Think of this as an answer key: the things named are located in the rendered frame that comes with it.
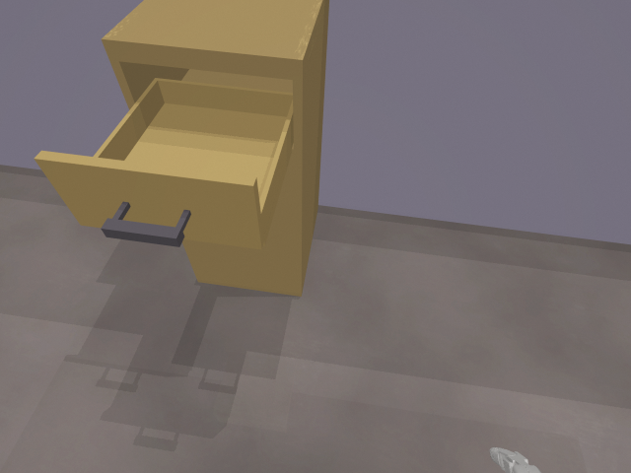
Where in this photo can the drawer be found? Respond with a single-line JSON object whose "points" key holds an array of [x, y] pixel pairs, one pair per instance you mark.
{"points": [[219, 151]]}

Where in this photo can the right robot hand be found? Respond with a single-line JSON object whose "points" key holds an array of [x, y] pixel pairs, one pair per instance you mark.
{"points": [[511, 462]]}

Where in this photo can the handle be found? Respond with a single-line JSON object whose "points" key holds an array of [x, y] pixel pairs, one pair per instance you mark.
{"points": [[157, 234]]}

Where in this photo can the cabinet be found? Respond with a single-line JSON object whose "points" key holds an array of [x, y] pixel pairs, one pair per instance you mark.
{"points": [[274, 45]]}

